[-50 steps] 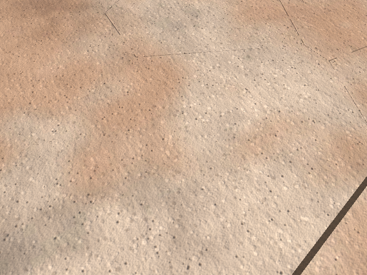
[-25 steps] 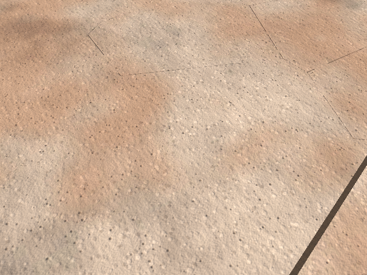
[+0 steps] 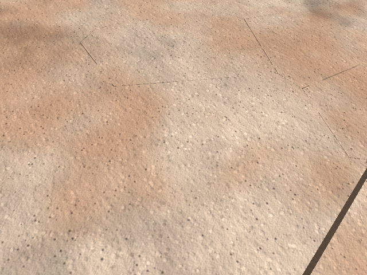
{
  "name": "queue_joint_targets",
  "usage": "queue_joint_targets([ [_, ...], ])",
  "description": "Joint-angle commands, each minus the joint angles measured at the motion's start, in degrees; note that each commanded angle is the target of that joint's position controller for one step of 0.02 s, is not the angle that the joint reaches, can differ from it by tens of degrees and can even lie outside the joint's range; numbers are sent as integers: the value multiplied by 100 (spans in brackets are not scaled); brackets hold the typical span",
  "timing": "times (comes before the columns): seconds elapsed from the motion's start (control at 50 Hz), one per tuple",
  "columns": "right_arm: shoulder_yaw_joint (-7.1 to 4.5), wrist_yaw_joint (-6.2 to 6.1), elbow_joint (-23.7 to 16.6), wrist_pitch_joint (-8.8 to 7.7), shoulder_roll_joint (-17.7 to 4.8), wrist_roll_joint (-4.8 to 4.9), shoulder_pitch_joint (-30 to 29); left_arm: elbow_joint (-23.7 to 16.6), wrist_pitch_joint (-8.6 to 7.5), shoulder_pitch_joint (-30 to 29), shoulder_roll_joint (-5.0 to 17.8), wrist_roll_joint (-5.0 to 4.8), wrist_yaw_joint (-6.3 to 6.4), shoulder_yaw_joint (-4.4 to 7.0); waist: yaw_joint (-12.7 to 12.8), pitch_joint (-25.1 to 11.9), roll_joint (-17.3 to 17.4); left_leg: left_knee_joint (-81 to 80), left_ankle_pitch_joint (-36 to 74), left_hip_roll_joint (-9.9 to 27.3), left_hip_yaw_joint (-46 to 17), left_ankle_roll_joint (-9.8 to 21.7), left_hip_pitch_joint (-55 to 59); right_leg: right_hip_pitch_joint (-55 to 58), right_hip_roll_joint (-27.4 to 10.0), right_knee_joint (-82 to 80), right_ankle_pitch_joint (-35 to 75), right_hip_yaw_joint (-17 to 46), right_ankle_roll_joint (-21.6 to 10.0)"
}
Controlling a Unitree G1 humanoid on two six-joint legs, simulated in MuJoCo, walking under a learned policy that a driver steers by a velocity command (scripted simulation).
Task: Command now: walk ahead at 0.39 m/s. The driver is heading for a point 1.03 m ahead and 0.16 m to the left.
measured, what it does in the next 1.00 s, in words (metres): walks ahead: right foot, then left foot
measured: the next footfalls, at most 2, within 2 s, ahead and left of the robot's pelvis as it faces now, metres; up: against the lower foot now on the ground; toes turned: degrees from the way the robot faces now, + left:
right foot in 0.38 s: +0.36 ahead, -0.08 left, +0.00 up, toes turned -3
left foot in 0.92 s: +0.68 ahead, +0.08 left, +0.00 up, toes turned +5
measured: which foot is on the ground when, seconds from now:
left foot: down 0.00-0.40, up 0.42-0.90, down 0.92-1.00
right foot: up 0.00-0.36, down 0.38-0.94, up 0.96-1.00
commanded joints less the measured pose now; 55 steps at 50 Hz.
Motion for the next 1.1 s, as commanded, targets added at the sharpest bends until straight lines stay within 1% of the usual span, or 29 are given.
queue_joint_targets([
  [0.02,-97,-16,-153,-137,-674,27,245,-494,-239,-619,374,26,-141,44,47,806,462,-2144,-1243,1744,-2547,612,952,-2375,-472,933,746,47,-47],
  [0.06,-31,-32,-22,-220,-506,42,494,-468,-195,-661,330,92,-189,33,22,580,533,-2035,290,1456,-1798,522,1162,-2309,-491,920,1129,-191,112],
  [0.12,23,-53,219,-246,-409,79,1033,-649,-126,-1120,215,77,-189,-1,-81,542,600,-1828,2029,1359,-1254,562,1405,-2651,-470,785,1309,-464,298],
  [0.2,80,-85,294,-222,-360,53,1152,-1074,-109,-2098,46,25,-189,-107,-238,762,674,-1834,2949,1189,-836,563,1109,-2460,-317,-395,1682,-796,395],
  [0.26,79,-103,370,-232,-440,40,1208,-1267,-119,-2418,21,-29,-170,-154,-269,820,781,-1826,3508,1268,-706,555,1090,-1895,-162,-1268,1893,-955,230],
  [0.32,55,-120,374,-253,-567,52,934,-1213,-161,-1883,226,-35,-71,-72,100,509,799,-1124,5410,1408,-533,428,1355,-933,109,-1641,1722,-987,-113],
  [0.36,16,-130,339,-206,-684,58,715,-729,-238,-358,470,-40,28,79,746,-296,719,614,6078,1301,-369,276,1338,618,341,-2089,1724,-959,-346],
  [0.38,35,-110,276,-198,-636,81,680,-486,-278,511,703,52,96,186,1068,-748,556,1919,4791,1112,-285,218,444,1933,-190,-2231,1464,-413,-520],
  [0.4,139,-67,104,-188,-82,145,1042,-416,-290,1157,1248,192,131,316,912,-1474,-472,4008,1238,447,9,80,-1053,3281,-1885,-2393,569,1853,-964],
  [0.42,48,-35,172,-168,-204,183,1339,-406,-215,908,1222,47,47,334,674,-1739,-838,5338,-1279,-277,-514,63,-2273,3498,-2506,-3414,119,4132,-1566],
  [0.44,-28,-57,26,-144,-488,78,758,-515,-212,142,907,-101,20,278,401,-685,-241,5375,-681,230,-721,152,-2711,2602,-2226,-3624,-406,3279,-1342],
  [0.46,-31,-20,-96,-180,-462,48,314,-607,-261,-302,495,-127,-8,176,318,-86,19,5054,-198,441,-657,165,-2632,1708,-1991,-3850,-71,2495,-1203],
  [0.48,-31,-4,-111,-173,-341,46,182,-569,-320,-449,276,-82,-11,115,122,227,162,4721,6,621,-640,154,-2367,1100,-1725,-4015,566,1930,-1020],
  [0.5,-33,24,-121,-107,-276,-33,186,-469,-374,-383,127,-73,14,58,-37,311,122,4442,65,733,-651,100,-2059,689,-1509,-4080,1133,1490,-877],
  [0.52,-11,67,-88,-32,-137,-67,289,-381,-421,-290,42,-63,27,21,-147,280,52,4248,90,780,-622,39,-1833,499,-1379,-4138,1478,1165,-793],
  [0.58,-20,131,-230,93,-78,-86,-39,-181,-534,168,229,-87,42,41,-199,366,-11,3806,330,857,-402,-111,-2122,483,-1228,-4282,2209,668,-801],
  [0.64,-22,157,-551,130,-157,-72,-920,-105,-520,519,288,-100,46,26,-26,563,-6,3053,971,948,-189,-264,-2736,727,-1085,-4427,2586,375,-724],
  [0.7,35,174,-798,100,-77,-9,-1634,-40,-507,822,248,-110,53,-15,169,591,-50,1996,1531,825,32,-334,-2695,966,-929,-4358,3261,82,-553],
  [0.8,80,151,-1085,62,-90,21,-2406,146,-467,1351,298,-47,126,-35,432,602,-163,997,1632,567,224,-185,-2705,1954,-1138,-4094,4034,21,-544],
  [0.86,36,123,-1120,-6,-196,24,-2248,168,-440,1195,411,8,183,-8,207,507,-230,618,1030,361,276,82,-2325,2442,-1323,-3591,5222,-128,-515],
  [0.9,-68,51,-808,-58,-362,13,-1268,164,-420,1045,503,29,202,26,-209,-21,-297,374,669,-23,426,347,-1135,2499,-1288,-2413,6521,-379,-366],
  [0.92,-152,8,-494,-101,-481,-33,-337,137,-398,951,508,2,202,26,-610,-475,-174,48,937,-47,367,522,31,2069,-1137,-1316,6188,-596,-243],
  [0.94,-288,-45,-273,-117,-904,-160,657,-47,-413,918,379,-36,197,-21,-934,-1095,240,82,613,1020,-881,851,1491,851,-924,317,4339,-807,-126],
  [0.96,-428,-31,-207,-63,-1376,-155,883,-134,-428,1533,-106,-202,78,-76,-560,-1634,1620,-543,445,2497,-3991,1868,2946,-1391,305,2485,-148,-857,157],
  [0.98,-389,46,-248,3,-1125,74,383,-198,-436,1003,358,-49,88,41,-448,-1268,702,-950,118,2224,-4257,1699,2646,-2076,52,2851,-314,-10,54],
  [1.0,-330,57,-375,7,-888,116,-212,-434,-497,429,380,-56,60,60,-272,-441,538,-1061,320,2068,-3339,1525,1824,-2322,-238,2635,285,18,38],
  [1.02,-268,72,-396,-18,-603,80,-455,-506,-546,176,339,-51,54,55,-131,-83,181,-1221,1028,1835,-2852,1371,1159,-2127,-411,2290,634,5,73],
  [1.06,-184,19,-323,-79,-345,105,-529,-598,-412,155,202,71,39,47,204,92,227,-1359,1889,1368,-2133,1106,341,-1562,-600,1703,756,13,245],
  [1.1,-209,-7,-274,-153,-473,139,-307,-709,-265,94,114,116,11,44,278,41,297,-1412,2264,1214,-1910,1116,112,-1413,-585,1357,705,-71,427],
])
